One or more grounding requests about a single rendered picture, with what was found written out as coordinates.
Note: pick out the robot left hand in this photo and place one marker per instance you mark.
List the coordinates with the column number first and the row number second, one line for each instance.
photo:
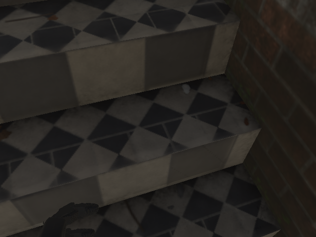
column 55, row 226

